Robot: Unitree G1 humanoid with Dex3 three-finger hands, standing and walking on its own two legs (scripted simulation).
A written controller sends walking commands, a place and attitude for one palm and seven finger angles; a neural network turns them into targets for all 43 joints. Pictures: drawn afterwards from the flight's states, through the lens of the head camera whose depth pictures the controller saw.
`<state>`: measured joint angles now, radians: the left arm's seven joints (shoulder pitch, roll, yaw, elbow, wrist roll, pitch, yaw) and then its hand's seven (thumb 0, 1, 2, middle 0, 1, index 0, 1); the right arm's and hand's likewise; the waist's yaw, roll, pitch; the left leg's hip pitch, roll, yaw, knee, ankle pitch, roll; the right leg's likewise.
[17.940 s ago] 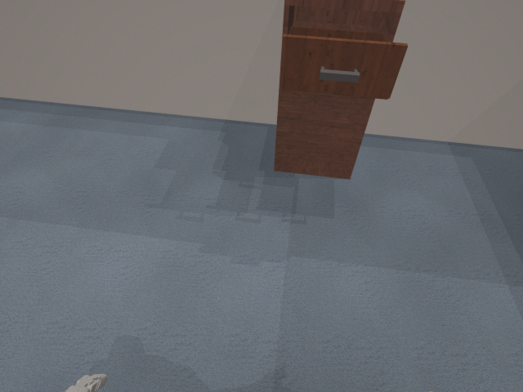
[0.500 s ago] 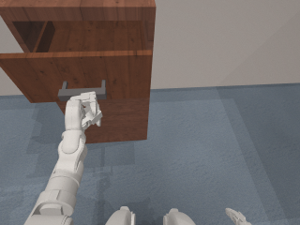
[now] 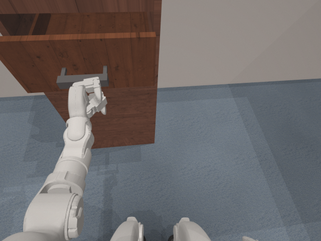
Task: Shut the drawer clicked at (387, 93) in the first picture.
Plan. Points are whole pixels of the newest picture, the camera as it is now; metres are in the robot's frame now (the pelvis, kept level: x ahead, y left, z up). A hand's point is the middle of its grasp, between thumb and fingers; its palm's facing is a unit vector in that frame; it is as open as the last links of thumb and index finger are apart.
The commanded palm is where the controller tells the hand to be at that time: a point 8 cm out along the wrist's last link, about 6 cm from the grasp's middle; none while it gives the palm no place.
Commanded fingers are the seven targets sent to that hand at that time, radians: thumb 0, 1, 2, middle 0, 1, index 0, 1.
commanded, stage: push the drawer shut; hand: left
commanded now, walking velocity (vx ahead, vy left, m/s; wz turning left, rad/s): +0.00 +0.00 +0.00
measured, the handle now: (84, 75) +0.52 +0.20 +0.07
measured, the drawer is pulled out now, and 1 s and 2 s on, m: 0.10 0.00 0.00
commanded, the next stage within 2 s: pull the fist back off the drawer in 1.10 s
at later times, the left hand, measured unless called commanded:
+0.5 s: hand (104, 82) +0.51 +0.15 +0.06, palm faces +0.12 -0.99 -0.03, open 2.9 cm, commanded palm +0.50 +0.19 +0.07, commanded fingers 0.00 0.90 0.90 -1.40 -1.60 -1.40 -1.60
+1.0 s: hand (101, 69) +0.56 +0.16 +0.06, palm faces +0.11 -0.99 -0.02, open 2.6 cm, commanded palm +0.56 +0.18 +0.07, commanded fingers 0.00 0.90 0.90 -1.40 -1.60 -1.40 -1.60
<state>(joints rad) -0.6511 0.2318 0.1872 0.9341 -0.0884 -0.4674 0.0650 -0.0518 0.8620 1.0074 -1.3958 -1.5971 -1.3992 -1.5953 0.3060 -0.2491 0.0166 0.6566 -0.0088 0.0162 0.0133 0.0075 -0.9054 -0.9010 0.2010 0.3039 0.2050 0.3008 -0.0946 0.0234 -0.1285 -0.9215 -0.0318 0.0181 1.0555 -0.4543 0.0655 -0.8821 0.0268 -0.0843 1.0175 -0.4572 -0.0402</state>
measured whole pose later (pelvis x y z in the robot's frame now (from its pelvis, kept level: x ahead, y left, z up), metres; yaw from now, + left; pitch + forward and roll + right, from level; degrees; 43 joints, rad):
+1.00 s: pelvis +0.00 +0.01 -0.01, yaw -1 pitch +26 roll -5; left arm -1.08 0.49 0.36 1.32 0.02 -0.47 0.01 -0.08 0.72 1.03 -1.39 -1.60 -1.40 -1.60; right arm 0.42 -0.26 0.05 0.66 -0.06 0.06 0.03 0.00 -0.91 -0.90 0.20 0.30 0.21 0.30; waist -0.23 0.03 -0.13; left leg -1.12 -0.01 -0.01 1.13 -0.47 0.07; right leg -1.05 0.05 -0.12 1.04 -0.45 -0.04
